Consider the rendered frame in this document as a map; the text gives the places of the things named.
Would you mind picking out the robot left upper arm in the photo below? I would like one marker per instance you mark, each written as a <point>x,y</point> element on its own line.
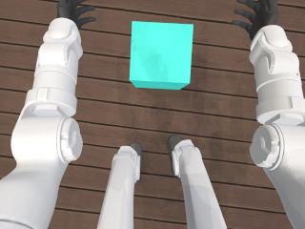
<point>43,147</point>

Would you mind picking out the robot right hand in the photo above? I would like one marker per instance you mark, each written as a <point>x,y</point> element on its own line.
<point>265,15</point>

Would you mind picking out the robot left hand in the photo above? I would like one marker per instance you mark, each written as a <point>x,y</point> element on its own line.
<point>68,9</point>

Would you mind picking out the robot right forearm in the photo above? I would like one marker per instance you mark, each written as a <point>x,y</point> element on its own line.
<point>277,78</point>

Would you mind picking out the carton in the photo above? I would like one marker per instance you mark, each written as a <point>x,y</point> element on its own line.
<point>161,55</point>

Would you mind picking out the robot left forearm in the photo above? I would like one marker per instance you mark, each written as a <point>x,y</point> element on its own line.
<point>56,71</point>

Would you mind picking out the left robot foot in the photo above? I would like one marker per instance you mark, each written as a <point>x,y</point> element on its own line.
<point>137,147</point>

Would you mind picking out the right robot thigh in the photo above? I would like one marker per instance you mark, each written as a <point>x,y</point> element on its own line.
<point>201,205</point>

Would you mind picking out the robot right upper arm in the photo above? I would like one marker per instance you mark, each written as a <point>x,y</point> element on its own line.
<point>280,150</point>

